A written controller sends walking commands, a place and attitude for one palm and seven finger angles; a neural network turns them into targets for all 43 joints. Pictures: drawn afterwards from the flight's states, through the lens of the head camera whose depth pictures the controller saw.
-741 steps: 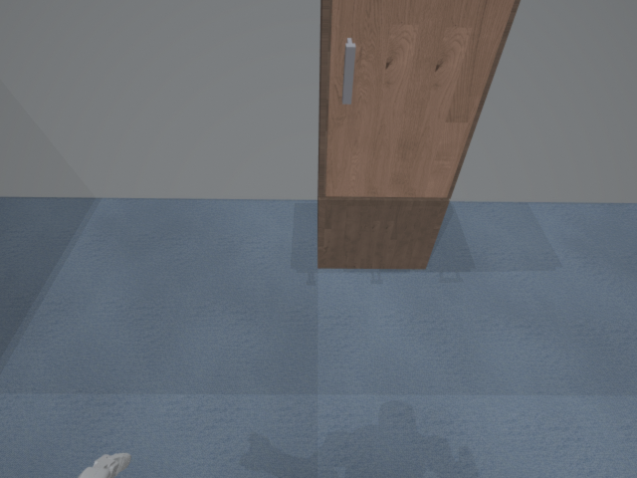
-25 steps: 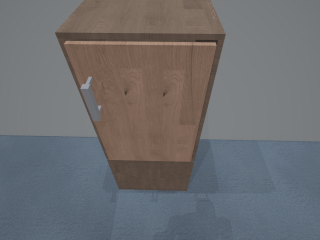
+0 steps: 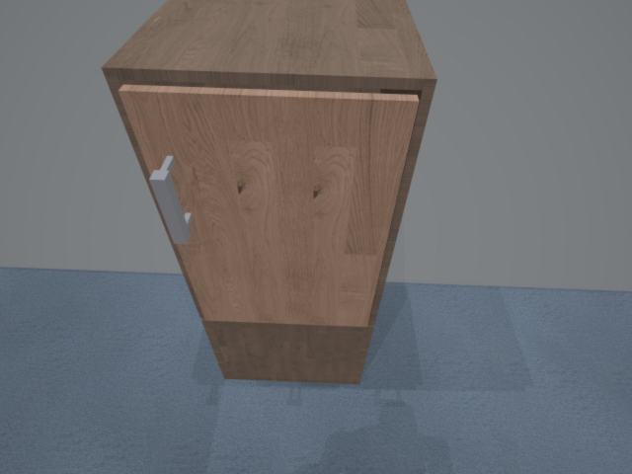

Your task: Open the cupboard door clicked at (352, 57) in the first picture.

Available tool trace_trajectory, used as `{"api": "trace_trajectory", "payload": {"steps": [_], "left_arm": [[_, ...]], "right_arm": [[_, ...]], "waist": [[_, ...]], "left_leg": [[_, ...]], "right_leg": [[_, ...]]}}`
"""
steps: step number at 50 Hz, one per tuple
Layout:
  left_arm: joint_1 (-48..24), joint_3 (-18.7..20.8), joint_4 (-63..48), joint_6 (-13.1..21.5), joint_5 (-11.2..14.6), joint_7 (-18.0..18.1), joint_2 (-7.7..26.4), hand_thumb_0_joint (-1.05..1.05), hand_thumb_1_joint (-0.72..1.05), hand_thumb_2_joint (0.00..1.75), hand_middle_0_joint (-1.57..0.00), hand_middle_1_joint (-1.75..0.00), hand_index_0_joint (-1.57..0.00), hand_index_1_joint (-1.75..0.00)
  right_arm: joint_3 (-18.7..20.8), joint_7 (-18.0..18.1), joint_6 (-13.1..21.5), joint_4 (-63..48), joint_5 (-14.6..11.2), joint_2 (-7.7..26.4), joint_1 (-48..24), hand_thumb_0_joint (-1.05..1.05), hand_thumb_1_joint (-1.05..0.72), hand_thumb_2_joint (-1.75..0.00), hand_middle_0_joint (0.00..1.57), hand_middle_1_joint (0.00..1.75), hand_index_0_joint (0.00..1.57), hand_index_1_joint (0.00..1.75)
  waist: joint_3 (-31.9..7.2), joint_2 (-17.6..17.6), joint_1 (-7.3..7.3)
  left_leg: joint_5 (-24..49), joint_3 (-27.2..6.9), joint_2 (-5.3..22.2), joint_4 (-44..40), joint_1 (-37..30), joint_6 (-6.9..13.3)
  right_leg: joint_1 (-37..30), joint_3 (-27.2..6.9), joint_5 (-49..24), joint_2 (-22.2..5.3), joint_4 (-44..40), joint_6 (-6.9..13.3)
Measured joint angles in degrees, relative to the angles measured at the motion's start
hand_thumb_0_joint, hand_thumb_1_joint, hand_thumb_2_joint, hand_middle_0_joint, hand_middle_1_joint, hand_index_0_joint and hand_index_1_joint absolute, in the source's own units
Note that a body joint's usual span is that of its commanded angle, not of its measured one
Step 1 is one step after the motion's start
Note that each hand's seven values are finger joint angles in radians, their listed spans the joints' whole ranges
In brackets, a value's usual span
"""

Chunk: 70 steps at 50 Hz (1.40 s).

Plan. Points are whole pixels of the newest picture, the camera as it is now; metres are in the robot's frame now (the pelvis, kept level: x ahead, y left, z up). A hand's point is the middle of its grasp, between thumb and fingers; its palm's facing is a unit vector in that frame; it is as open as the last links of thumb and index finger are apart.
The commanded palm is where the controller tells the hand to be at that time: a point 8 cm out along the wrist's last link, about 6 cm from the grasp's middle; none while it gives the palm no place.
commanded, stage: look again from close up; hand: left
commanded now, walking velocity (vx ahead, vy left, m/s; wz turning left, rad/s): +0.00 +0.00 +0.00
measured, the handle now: (175, 200) +0.49 +0.26 +0.06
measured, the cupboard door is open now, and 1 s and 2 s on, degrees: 0 0 0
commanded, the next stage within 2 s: raise the hand with hooked fingers in 0.52 s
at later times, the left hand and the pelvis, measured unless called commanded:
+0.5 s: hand out of the picture -0.01 +0.18 -0.17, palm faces +0.03 -0.98 -0.21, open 7.4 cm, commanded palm none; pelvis -0.01 +0.01 +0.00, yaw +0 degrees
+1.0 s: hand (168, 459) +0.15 +0.19 -0.03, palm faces -0.03 -1.00 +0.03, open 8.4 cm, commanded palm +0.11 +0.26 -0.03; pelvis -0.06 +0.01 -0.06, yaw +1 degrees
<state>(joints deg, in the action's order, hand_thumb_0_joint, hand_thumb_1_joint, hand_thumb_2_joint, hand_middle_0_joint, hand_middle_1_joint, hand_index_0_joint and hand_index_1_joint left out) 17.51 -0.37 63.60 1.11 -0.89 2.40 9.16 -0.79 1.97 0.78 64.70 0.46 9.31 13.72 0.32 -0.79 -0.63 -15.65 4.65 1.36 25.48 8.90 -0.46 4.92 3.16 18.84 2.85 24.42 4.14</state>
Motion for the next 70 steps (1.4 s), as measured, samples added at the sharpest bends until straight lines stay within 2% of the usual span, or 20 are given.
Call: {"api": "trace_trajectory", "payload": {"steps": [32, 33, 34, 35, 37, 39, 41, 43, 45, 47, 48, 51, 54, 56, 58, 60, 62, 64, 67, 70], "left_arm": [[-1.06, 0.06, 0.57, 0.26, -0.14, 0.11, 0.41, 0.0, 0.9, 0.9, -0.2, -0.3, -0.2, -0.3], [1.78, 0.5, -8.3, -2.52, 2.53, 0.03, 0.13, 0.01, 0.9, 0.9, -0.2, -0.3, -0.2, -0.3], [5.01, 0.97, -18.93, -2.88, 4.28, 0.35, 0.1, 0.01, 0.91, 0.9, -0.2, -0.3, -0.2, -0.3], [7.23, 0.93, -28.04, -1.57, 5.42, 1.41, 0.34, 0.02, 0.91, 0.89, -0.2, -0.3, -0.2, -0.3], [8.14, 1.1, -40.57, 0.86, 7.93, 3.05, 0.37, 0.02, 0.9, 0.89, -0.2, -0.31, -0.2, -0.31], [5.7, 2.41, -48.31, 4.21, 9.91, 2.46, 0.27, 0.02, 0.88, 0.88, -0.2, -0.33, -0.2, -0.33], [1.19, 4.56, -50.68, 10.38, 10.83, 0.16, 0.65, 0.02, 0.85, 0.87, -0.2, -0.34, -0.2, -0.34], [-2.7, 6.81, -50.66, 17.55, 12.48, -4.03, 1.21, 0.01, 0.81, 0.85, -0.2, -0.37, -0.2, -0.37], [-4.37, 8.27, -50.42, 24.29, 14.41, -10.2, 1.59, 0.01, 0.77, 0.84, -0.2, -0.39, -0.2, -0.39], [-3.83, 8.75, -49.71, 28.52, 15.72, -16.87, 1.65, 0.01, 0.73, 0.82, -0.2, -0.42, -0.21, -0.42], [-2.79, 8.75, -49.49, 28.9, 15.95, -19.42, 1.62, 0.0, 0.71, 0.81, -0.21, -0.43, -0.21, -0.43], [2.03, 8.69, -49.96, 25.48, 16.33, -22.6, 1.63, 0.0, 0.64, 0.78, -0.21, -0.47, -0.22, -0.47], [6.76, 9.42, -52.51, 23.27, 16.11, -19.69, 1.53, 0.01, 0.56, 0.75, -0.22, -0.52, -0.23, -0.52], [8.47, 9.98, -56.2, 24.48, 15.6, -16.57, 1.84, 0.01, 0.51, 0.73, -0.23, -0.55, -0.23, -0.55], [8.2, 10.12, -60.01, 27.26, 15.4, -14.59, 2.44, 0.02, 0.47, 0.71, -0.23, -0.58, -0.23, -0.58], [5.77, 9.84, -62.61, 29.6, 15.66, -14.79, 3.25, 0.02, 0.42, 0.69, -0.23, -0.61, -0.23, -0.61], [1.66, 9.42, -63.12, 29.72, 15.98, -16.93, 4.57, 0.01, 0.37, 0.67, -0.23, -0.64, -0.23, -0.64], [-2.61, 9.21, -61.72, 26.63, 16.24, -19.88, 6.25, 0.01, 0.33, 0.65, -0.23, -0.67, -0.23, -0.67], [-6.33, 9.9, -58.16, 17.45, 17.52, -23.08, 8.13, 0.01, 0.26, 0.62, -0.24, -0.71, -0.24, -0.71], [-5.63, 12.23, -56.67, 10.51, 19.46, -22.1, 8.14, 0.01, 0.19, 0.59, -0.25, -0.76, -0.25, -0.76]], "right_arm": [[-0.04, -0.45, 0.17, 0.66, -0.01, 0.13, 0.64, 0.0, -0.9, -0.9, 0.2, 0.3, 0.2, 0.3], [-0.25, -0.29, 0.63, -2.21, -0.85, 0.53, 1.37, 0.0, -0.9, -0.9, 0.2, 0.3, 0.2, 0.3], [-0.44, 0.47, 2.89, -5.27, -1.4, 0.88, 2.52, 0.0, -0.9, -0.9, 0.2, 0.3, 0.2, 0.3], [-0.37, 1.29, 5.68, -7.64, -1.85, 1.32, 3.53, 0.0, -0.9, -0.9, 0.2, 0.3, 0.2, 0.3], [0.28, 2.1, 9.23, -11.38, -2.78, 2.53, 4.11, 0.01, -0.9, -0.9, 0.2, 0.3, 0.2, 0.3], [0.82, 2.28, 10.85, -14.96, -2.88, 3.82, 3.0, 0.01, -0.9, -0.9, 0.2, 0.3, 0.2, 0.3], [1.27, 2.03, 11.74, -18.47, -2.31, 4.62, 0.84, 0.01, -0.9, -0.9, 0.2, 0.3, 0.2, 0.3], [1.65, 1.14, 12.34, -21.82, -1.62, 4.81, -1.59, 0.01, -0.9, -0.9, 0.2, 0.3, 0.2, 0.3], [2.15, -0.22, 12.73, -25.24, -1.33, 4.83, -3.64, 0.01, -0.9, -0.9, 0.2, 0.3, 0.2, 0.3], [2.66, -1.43, 12.76, -28.86, -1.53, 5.32, -4.87, 0.01, -0.9, -0.9, 0.2, 0.3, 0.2, 0.3], [2.87, -1.73, 12.57, -30.56, -1.77, 5.7, -5.19, 0.01, -0.9, -0.9, 0.2, 0.3, 0.2, 0.3], [3.38, -1.45, 11.38, -34.65, -2.22, 6.69, -5.31, 0.01, -0.9, -0.9, 0.2, 0.3, 0.2, 0.3], [3.75, -0.59, 11.01, -36.56, -2.01, 6.79, -4.69, 0.01, -0.9, -0.9, 0.2, 0.3, 0.2, 0.3], [3.44, 0.03, 11.35, -36.57, -1.53, 6.37, -4.15, 0.01, -0.9, -0.9, 0.2, 0.3, 0.2, 0.3], [2.51, 0.46, 11.92, -35.64, -1.21, 5.78, -3.87, 0.01, -0.9, -0.9, 0.2, 0.3, 0.2, 0.3], [1.06, 0.74, 12.39, -34.27, -1.16, 5.15, -3.87, 0.01, -0.9, -0.9, 0.2, 0.3, 0.2, 0.3], [-0.63, 0.96, 12.36, -32.95, -1.46, 4.39, -3.94, 0.01, -0.9, -0.9, 0.2, 0.3, 0.2, 0.3], [-2.07, 1.22, 11.73, -32.03, -2.02, 3.34, -3.65, 0.01, -0.9, -0.9, 0.2, 0.3, 0.2, 0.3], [-3.39, 1.72, 10.13, -31.86, -2.94, 1.95, -1.97, 0.01, -0.9, -0.9, 0.21, 0.3, 0.2, 0.3], [-3.56, 2.17, 9.33, -32.23, -3.12, 1.59, 0.76, 0.01, -0.9, -0.9, 0.21, 0.3, 0.2, 0.3]], "waist": [[0.54, 0.24, 0.02], [1.03, 0.63, 0.0], [1.59, 0.62, -0.45], [1.57, 0.82, -0.76], [0.5, 1.9, -0.18], [-0.94, 2.98, 1.06], [-2.85, 3.23, 2.06], [-4.99, 2.3, 2.22], [-6.25, 0.72, 1.98], [-6.53, -0.46, 1.77], [-6.64, -0.89, 1.57], [-6.81, -1.69, 0.57], [-6.63, -1.45, -0.64], [-6.42, -1.01, -1.45], [-6.17, -0.32, -1.97], [-5.81, 0.73, -2.04], [-5.39, 1.79, -1.7], [-5.06, 2.53, -1.04], [-4.65, 3.05, 0.32], [-4.91, 2.93, 1.49]], "left_leg": [[2.08, 0.04, -0.32, -0.73, 1.26, 0.57], [1.44, -0.27, -0.16, 0.1, 1.82, 0.85], [1.28, -0.04, -0.37, 0.04, 1.71, 0.97], [1.5, 0.05, -0.69, 0.25, 2.02, 0.94], [1.57, -0.56, -1.51, 1.5, 3.49, 1.29], [1.15, -1.5, -2.13, 4.03, 6.39, 1.69], [0.25, -1.87, -2.34, 7.89, 11.14, 1.82], [-1.17, -1.34, -2.05, 12.7, 17.1, 1.66], [-2.92, -0.67, -1.47, 17.75, 22.54, 1.49], [-4.54, -0.53, -1.02, 22.37, 26.73, 1.19], [-5.35, -0.56, -0.9, 24.39, 28.44, 1.27], [-7.19, -1.0, -0.71, 28.98, 32.08, 1.47], [-8.52, -2.27, -0.42, 32.19, 34.32, 1.37], [-9.17, -3.33, -0.24, 34.0, 35.67, 1.41], [-9.59, -4.38, -0.14, 35.57, 36.99, 1.39], [-9.76, -5.28, -0.1, 36.76, 38.11, 1.4], [-9.67, -5.76, -0.04, 37.33, 38.87, 1.42], [-9.22, -5.62, 0.07, 36.81, 38.89, 1.52], [-8.12, -4.44, 0.19, 33.84, 36.86, 1.83], [-7.05, -2.86, 0.21, 29.83, 33.71, 2.2]], "right_leg": [[0.9, 0.06, -2.02, -0.36, -1.29, -0.67], [1.53, 0.01, -2.04, -0.14, -0.68, -0.78], [2.14, -0.34, -1.72, -0.35, 0.5, -0.76], [2.81, -0.42, -1.26, -0.71, 1.64, -0.76], [4.25, 0.29, -0.3, -1.58, 3.7, -1.04], [6.78, 1.35, 0.7, -2.32, 6.38, -1.34], [11.51, 1.87, 2.04, -2.78, 10.64, -1.39], [17.96, 1.47, 3.73, -2.88, 16.19, -1.16], [23.81, 0.89, 5.42, -2.66, 21.63, -0.63], [27.98, 0.8, 7.07, -2.5, 26.2, -0.35], [29.63, 0.86, 7.83, -2.49, 28.13, -0.27], [32.83, 1.36, 9.68, -2.52, 32.25, -0.24], [34.01, 2.62, 10.68, -2.28, 34.1, -0.14], [34.54, 3.67, 11.07, -2.06, 34.86, -0.07], [35.08, 4.71, 11.31, -1.9, 35.48, -0.02], [35.55, 5.59, 11.35, -1.79, 35.87, 0.0], [35.94, 6.06, 11.12, -1.69, 35.92, -0.05], [36.02, 5.9, 10.53, -1.58, 35.29, -0.21], [34.65, 4.68, 9.11, -1.46, 32.7, -0.62], [32.37, 3.04, 7.7, -1.4, 29.28, -1.18]]}}
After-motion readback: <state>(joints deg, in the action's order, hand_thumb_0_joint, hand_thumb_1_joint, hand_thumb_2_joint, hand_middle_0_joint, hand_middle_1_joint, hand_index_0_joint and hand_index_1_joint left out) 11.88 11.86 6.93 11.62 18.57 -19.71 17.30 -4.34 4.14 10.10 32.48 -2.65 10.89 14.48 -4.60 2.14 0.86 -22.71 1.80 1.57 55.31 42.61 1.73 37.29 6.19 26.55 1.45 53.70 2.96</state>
